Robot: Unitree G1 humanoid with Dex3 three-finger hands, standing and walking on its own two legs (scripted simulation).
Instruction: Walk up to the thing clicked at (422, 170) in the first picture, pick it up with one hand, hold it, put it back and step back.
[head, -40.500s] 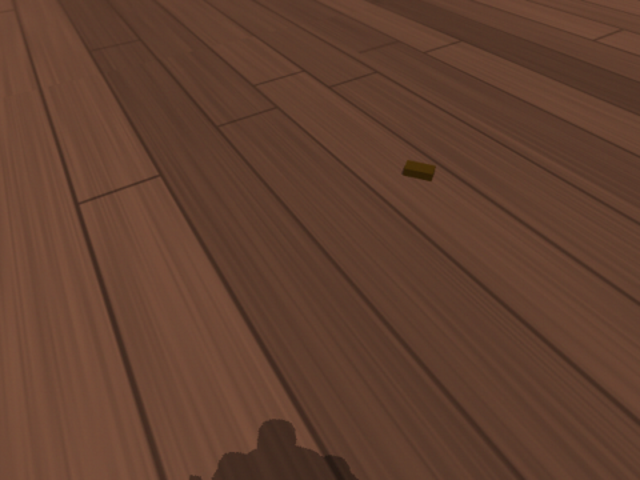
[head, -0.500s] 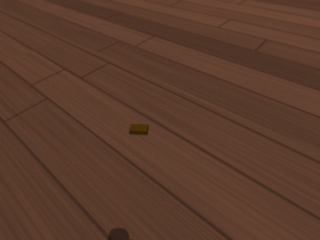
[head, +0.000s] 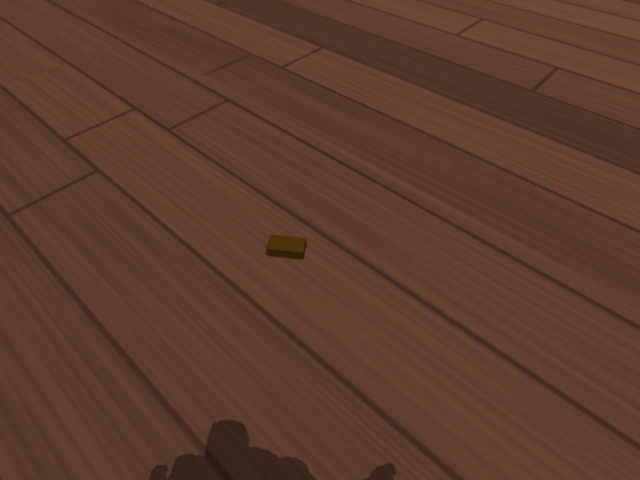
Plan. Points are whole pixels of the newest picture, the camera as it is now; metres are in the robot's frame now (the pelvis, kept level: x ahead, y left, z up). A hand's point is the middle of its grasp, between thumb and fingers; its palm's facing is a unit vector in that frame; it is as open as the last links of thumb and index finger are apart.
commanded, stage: step back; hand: left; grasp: from above
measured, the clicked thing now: (286, 246) +1.07 +0.21 -0.74
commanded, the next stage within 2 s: stand in 0.08 s
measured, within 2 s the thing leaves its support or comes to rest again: neither
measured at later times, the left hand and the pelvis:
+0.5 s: hand out of the picture +0.09 +0.24 -0.14, palm faces -0.02 -0.94 -0.34, open 7.4 cm; pelvis +0.00 -0.01 +0.02, yaw +0 degrees
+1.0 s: hand out of the picture +0.07 +0.24 -0.14, palm faces -0.03 -0.94 -0.35, open 7.4 cm; pelvis +0.00 -0.01 +0.02, yaw +0 degrees
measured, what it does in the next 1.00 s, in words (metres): stands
